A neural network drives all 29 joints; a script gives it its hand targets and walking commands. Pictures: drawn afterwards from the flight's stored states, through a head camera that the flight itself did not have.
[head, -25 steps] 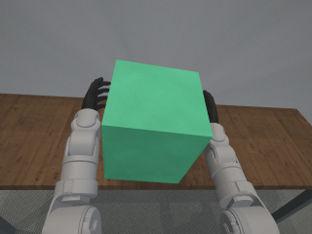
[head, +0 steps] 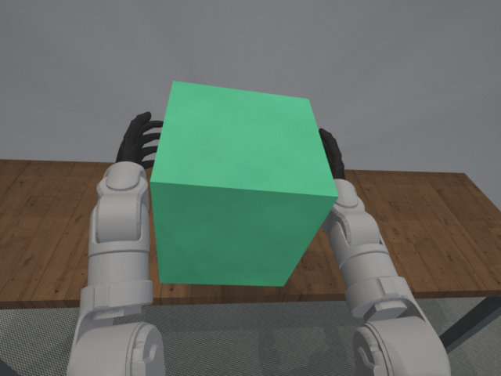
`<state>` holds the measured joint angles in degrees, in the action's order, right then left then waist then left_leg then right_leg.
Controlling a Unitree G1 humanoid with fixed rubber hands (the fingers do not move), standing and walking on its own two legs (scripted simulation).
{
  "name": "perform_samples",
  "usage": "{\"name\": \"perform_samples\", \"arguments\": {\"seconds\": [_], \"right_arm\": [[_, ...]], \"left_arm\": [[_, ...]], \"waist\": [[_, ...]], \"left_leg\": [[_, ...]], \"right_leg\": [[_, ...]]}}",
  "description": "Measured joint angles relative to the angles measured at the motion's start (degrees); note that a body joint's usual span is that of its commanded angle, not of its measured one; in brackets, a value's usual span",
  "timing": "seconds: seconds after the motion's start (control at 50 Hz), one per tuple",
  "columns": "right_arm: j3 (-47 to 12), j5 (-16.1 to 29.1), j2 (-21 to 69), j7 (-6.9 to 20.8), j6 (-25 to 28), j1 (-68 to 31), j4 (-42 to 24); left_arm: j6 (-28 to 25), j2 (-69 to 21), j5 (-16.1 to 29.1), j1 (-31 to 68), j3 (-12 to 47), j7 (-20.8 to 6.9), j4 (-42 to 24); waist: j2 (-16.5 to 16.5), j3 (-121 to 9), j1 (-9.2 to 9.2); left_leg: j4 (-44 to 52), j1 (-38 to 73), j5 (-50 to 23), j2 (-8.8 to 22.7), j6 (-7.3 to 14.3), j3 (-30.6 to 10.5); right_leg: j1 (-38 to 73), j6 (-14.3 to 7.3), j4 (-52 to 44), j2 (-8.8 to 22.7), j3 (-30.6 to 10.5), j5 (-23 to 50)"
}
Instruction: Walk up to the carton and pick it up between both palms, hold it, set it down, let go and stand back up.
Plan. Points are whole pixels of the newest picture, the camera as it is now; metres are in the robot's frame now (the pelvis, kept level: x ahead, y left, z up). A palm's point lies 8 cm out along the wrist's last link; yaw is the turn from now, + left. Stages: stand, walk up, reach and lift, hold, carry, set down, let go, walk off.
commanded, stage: reach and lift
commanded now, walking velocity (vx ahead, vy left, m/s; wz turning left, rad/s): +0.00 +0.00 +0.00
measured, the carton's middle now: (233, 192) +0.37 +0.00 +0.14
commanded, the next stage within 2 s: hold in 0.84 s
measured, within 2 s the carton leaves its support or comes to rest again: neither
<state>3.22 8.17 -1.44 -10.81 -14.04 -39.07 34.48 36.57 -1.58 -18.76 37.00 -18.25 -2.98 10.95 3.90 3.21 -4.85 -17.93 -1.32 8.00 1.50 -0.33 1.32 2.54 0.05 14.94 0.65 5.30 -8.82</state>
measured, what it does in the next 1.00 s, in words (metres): stands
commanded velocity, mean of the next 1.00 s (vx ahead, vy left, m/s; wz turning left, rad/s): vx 0.00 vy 0.00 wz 0.00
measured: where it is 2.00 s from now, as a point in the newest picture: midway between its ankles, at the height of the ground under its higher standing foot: outside the picture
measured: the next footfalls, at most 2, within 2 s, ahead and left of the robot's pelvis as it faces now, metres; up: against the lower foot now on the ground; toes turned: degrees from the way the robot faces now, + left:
none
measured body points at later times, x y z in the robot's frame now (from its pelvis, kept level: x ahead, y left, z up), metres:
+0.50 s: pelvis +0.00 +0.00 +0.00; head -0.03 +0.03 +0.45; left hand +0.39 +0.15 +0.20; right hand +0.39 -0.15 +0.19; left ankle +0.03 +0.12 -0.75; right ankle +0.01 -0.11 -0.75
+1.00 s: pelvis +0.00 +0.00 +0.00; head -0.04 +0.02 +0.45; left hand +0.38 +0.16 +0.22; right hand +0.38 -0.15 +0.21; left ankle +0.03 +0.12 -0.75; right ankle +0.01 -0.11 -0.75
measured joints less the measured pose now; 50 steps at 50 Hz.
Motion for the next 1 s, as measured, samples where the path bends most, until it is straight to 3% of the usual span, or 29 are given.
{"name": "perform_samples", "arguments": {"seconds": [0.86,1.0], "right_arm": [[-1.58,2.8,-1.3,-1.23,-3.45,-2.99,-1.48],[-4.25,5.53,-2.5,-2.02,-4.82,-2.69,-4.4]], "left_arm": [[4.17,1.0,0.15,2.46,-0.63,-0.59,-2.14],[6.87,0.95,0.33,0.73,0.04,-0.39,-7.42]], "waist": [[-0.48,-0.54,-0.51],[-0.68,-0.63,-0.48]], "left_leg": [[-0.26,0.28,0.44,0.22,-0.16,0.18],[-0.57,0.91,0.66,0.46,-0.33,0.21]], "right_leg": [[0.28,-0.08,0.04,-0.21,-0.24,-0.27],[1.09,-0.22,-0.12,-0.46,-0.31,-0.24]]}}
